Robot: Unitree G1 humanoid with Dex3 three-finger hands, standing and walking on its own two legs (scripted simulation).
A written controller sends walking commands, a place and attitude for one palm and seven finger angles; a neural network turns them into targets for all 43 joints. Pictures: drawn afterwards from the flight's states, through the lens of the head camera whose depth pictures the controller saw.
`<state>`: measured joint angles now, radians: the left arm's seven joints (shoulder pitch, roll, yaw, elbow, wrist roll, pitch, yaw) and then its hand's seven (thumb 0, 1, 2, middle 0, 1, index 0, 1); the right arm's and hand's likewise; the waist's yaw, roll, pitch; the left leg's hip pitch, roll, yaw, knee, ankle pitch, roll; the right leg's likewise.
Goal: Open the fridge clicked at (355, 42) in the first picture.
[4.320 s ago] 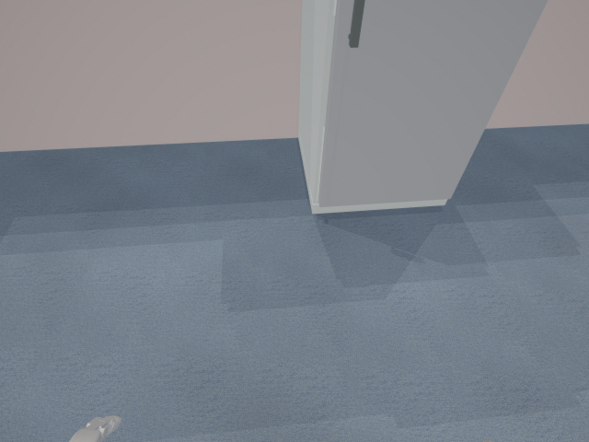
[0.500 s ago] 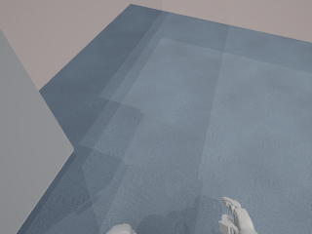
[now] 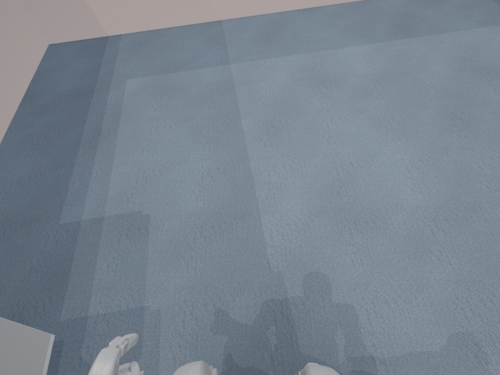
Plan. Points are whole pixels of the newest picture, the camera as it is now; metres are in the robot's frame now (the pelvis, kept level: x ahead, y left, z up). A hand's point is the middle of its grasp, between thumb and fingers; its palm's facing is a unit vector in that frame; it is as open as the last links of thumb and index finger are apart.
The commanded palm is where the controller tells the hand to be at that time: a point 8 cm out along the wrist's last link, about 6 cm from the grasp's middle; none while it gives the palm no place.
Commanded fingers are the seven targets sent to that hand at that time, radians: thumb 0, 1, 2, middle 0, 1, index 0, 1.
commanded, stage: walk to a spot facing it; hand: left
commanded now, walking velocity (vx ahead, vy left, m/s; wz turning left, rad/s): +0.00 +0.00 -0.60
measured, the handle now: out of the picture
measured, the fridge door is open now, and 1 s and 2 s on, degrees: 0 0 0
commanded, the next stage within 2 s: turn to face it in 0.02 s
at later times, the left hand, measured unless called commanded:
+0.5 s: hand out of the picture +0.08 +0.22 -0.16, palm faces +0.03 -0.99 -0.15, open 7.3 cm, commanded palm none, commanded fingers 0.00 0.90 0.90 -0.20 -0.30 -0.20 -0.30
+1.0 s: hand out of the picture +0.03 +0.19 -0.11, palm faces +0.29 -0.91 -0.30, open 7.3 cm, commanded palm none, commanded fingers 0.00 0.90 0.90 -0.20 -0.30 -0.20 -0.30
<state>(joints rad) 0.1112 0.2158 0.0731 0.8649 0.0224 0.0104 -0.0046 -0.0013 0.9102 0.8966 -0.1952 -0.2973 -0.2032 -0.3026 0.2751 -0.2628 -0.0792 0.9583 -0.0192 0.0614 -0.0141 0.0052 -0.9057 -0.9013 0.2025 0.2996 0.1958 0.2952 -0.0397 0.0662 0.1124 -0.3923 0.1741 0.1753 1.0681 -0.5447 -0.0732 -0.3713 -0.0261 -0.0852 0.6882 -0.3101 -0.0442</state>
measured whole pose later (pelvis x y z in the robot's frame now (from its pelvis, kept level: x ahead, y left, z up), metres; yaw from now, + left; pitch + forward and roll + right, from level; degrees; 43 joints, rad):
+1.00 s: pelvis -0.03 -0.03 +0.02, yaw +17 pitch +0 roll +3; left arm 0.16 0.17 0.04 0.90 0.02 0.02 0.02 0.00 0.91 0.90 -0.20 -0.30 -0.21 -0.30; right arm 0.24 -0.28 -0.11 0.95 -0.03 0.08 0.02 0.00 -0.91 -0.90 0.20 0.30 0.20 0.30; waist -0.04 0.04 0.03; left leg -0.55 -0.03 -0.03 1.12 -0.36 -0.06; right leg -0.18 -0.05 -0.09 0.47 -0.29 -0.03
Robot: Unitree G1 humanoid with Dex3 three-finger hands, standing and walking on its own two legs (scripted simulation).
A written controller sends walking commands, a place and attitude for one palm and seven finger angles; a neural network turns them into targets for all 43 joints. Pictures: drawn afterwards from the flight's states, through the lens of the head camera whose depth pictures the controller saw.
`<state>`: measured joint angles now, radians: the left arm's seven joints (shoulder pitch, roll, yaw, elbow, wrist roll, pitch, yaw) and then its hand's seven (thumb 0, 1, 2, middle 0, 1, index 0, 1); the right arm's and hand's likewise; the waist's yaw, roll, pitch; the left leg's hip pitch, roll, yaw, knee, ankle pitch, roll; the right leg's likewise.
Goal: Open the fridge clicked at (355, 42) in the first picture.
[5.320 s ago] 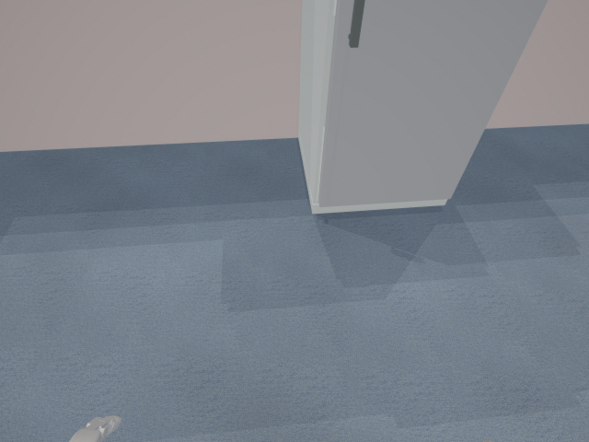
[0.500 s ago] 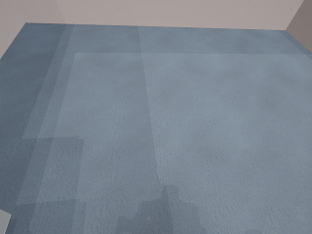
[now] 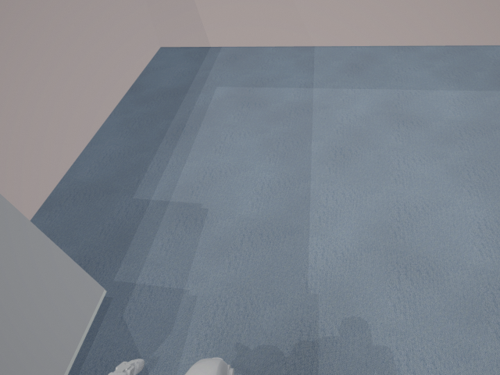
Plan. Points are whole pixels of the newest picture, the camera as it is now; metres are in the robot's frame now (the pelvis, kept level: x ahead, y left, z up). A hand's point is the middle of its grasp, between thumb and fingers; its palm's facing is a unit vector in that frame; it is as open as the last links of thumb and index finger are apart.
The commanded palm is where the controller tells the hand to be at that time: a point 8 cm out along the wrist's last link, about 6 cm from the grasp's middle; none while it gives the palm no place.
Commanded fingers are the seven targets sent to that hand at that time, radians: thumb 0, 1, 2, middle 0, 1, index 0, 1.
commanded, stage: turn to face it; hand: left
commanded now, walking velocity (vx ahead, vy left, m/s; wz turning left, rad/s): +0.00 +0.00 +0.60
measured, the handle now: out of the picture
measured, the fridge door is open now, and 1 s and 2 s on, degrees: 0 0 0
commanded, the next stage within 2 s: none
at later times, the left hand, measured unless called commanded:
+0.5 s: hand out of the picture -0.07 +0.28 -0.19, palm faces +0.36 -0.89 -0.26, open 7.3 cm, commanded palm none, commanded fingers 0.00 0.90 0.90 -0.20 -0.30 -0.20 -0.30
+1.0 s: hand out of the picture +0.02 +0.26 -0.14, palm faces +0.52 -0.80 -0.30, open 7.3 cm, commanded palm none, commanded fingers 0.00 0.90 0.90 -0.20 -0.30 -0.20 -0.30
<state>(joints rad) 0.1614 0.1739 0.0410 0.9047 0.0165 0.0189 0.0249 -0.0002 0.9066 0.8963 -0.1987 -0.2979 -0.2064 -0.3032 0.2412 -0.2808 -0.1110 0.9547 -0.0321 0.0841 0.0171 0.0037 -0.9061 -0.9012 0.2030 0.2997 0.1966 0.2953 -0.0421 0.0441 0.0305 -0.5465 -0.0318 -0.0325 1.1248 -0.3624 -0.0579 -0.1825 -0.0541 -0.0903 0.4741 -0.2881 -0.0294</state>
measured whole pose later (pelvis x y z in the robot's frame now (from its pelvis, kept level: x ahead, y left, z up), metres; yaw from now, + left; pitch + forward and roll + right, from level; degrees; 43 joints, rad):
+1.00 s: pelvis +0.01 +0.02 -0.01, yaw +36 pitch +0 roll +1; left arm 0.11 0.19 0.02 0.84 0.02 0.01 0.02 0.00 0.91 0.90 -0.20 -0.30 -0.21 -0.30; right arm 0.27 -0.27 -0.10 0.95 -0.02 0.07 0.01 0.00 -0.90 -0.90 0.20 0.30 0.20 0.30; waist -0.06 0.06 0.07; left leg -0.45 -0.08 -0.08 1.02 -0.48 -0.04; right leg -0.24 -0.05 -0.08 0.55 -0.31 -0.02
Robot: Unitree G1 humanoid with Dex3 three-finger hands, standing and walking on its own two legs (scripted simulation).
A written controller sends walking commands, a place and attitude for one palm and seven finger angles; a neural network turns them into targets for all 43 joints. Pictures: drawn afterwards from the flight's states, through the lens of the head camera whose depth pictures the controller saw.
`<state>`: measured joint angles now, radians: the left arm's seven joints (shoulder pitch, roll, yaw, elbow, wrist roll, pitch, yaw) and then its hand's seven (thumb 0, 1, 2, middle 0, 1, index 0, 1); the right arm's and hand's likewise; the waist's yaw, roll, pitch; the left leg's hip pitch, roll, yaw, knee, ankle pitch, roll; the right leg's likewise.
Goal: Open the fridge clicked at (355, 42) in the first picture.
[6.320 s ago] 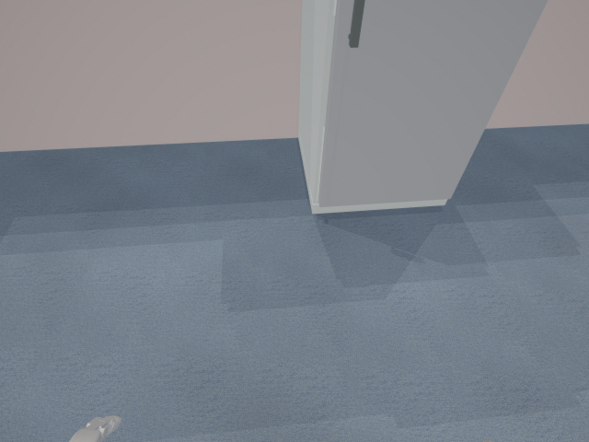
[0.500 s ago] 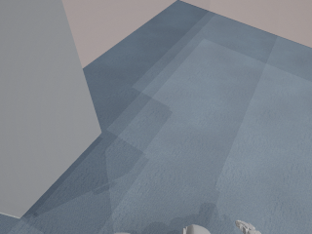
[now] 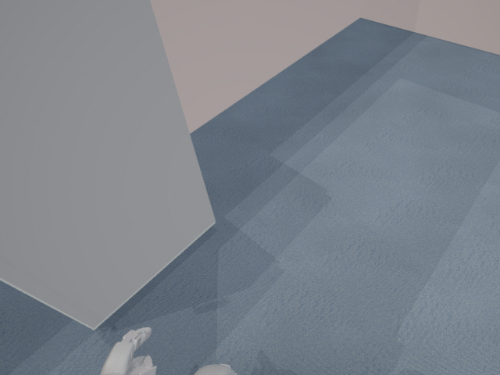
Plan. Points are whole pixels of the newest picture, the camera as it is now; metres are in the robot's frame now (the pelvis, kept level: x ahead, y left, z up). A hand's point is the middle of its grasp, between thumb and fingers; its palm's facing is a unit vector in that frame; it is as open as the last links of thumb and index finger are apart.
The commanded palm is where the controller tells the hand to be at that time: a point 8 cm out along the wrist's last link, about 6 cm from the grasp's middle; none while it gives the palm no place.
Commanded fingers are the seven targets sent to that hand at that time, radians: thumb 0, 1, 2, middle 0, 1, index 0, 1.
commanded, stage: turn to face it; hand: left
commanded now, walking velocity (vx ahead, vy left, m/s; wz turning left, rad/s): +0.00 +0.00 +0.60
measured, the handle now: out of the picture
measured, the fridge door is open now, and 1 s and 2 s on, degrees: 0 0 0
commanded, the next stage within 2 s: take the last steps up to it in 1.18 s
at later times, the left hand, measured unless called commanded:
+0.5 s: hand out of the picture -0.06 +0.29 -0.19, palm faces +0.35 -0.90 -0.25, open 7.3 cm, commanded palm none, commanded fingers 0.00 0.90 0.90 -0.20 -0.30 -0.20 -0.30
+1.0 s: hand out of the picture +0.00 +0.29 -0.14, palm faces +0.52 -0.81 -0.27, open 7.3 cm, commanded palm none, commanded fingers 0.00 0.90 0.90 -0.20 -0.30 -0.20 -0.30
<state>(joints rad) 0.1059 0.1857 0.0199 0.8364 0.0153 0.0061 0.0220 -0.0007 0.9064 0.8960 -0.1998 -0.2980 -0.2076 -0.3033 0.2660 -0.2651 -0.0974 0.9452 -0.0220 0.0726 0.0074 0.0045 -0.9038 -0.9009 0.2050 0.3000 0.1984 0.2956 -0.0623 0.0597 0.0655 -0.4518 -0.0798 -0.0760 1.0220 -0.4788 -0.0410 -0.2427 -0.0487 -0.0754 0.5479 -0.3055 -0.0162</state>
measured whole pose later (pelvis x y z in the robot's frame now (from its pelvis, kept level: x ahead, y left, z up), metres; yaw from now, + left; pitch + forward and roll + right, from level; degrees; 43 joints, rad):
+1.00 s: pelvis -0.02 +0.04 +0.00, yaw +33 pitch +0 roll -1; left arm 0.08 0.22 0.05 0.86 0.01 0.04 0.03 0.00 0.91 0.90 -0.20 -0.30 -0.20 -0.30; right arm 0.29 -0.22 -0.07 0.95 -0.03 0.05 0.00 0.00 -0.90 -0.90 0.21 0.30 0.20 0.30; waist -0.06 0.03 0.06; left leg -0.30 -0.12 -0.19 0.47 -0.16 0.05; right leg -0.31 0.00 0.03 0.69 -0.39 0.07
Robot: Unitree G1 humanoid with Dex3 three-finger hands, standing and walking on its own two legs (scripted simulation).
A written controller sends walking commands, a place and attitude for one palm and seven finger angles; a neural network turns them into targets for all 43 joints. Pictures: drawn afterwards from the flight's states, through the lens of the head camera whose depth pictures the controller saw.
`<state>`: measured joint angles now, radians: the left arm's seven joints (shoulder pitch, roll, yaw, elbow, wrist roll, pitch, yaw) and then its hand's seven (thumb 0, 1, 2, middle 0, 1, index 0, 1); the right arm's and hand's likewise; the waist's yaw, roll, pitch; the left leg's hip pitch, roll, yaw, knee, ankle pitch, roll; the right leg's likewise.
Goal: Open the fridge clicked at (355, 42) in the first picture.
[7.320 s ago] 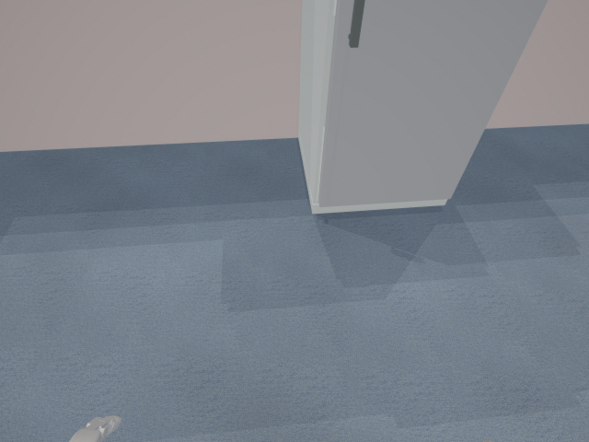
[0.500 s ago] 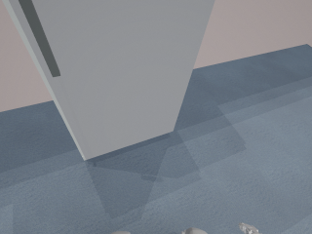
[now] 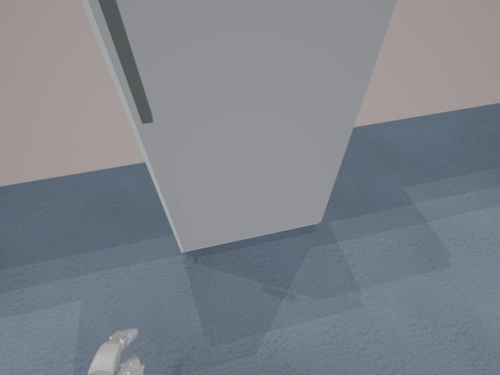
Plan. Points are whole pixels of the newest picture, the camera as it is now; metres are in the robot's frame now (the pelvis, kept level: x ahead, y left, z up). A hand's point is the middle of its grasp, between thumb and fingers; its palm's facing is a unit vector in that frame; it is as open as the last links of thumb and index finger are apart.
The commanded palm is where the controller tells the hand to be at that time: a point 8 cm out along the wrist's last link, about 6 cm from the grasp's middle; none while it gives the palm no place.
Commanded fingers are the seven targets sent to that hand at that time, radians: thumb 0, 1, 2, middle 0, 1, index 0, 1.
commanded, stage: turn to face it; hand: left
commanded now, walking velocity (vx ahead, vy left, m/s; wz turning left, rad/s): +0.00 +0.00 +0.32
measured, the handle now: (123, 40) +0.64 +0.23 +0.21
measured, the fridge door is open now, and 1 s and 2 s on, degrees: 0 0 0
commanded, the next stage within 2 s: take the last steps up to it in 0.18 s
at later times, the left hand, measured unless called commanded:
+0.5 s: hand out of the picture -0.09 +0.19 -0.18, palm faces +0.27 -0.94 -0.20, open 7.3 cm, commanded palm none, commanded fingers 0.00 0.90 0.90 -0.20 -0.30 -0.20 -0.30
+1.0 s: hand (139, 352) +0.20 +0.22 -0.18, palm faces +0.09 -0.98 -0.19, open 7.3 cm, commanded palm none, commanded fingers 0.00 0.90 0.90 -0.20 -0.30 -0.20 -0.30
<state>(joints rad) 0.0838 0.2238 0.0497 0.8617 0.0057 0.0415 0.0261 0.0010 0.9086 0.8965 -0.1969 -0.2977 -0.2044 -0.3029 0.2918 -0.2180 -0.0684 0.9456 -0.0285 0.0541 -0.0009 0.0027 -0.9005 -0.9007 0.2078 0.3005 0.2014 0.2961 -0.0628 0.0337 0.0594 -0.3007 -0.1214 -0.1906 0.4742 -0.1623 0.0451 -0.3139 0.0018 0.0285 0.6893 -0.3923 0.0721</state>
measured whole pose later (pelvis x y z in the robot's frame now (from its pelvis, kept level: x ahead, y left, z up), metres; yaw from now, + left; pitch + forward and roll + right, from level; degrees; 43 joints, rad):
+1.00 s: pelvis +0.12 +0.02 -0.02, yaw +8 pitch -1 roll +0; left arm 0.11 0.20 0.05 1.02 0.02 0.00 -0.03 0.00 0.91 0.90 -0.19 -0.30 -0.20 -0.30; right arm 0.51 -0.13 -0.02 1.16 -0.03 -0.03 -0.04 0.00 -0.91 -0.90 0.21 0.30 0.20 0.30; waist -0.06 0.00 0.09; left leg 0.13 0.04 0.09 0.39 -0.48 -0.02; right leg -0.48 -0.04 -0.11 0.66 -0.21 -0.03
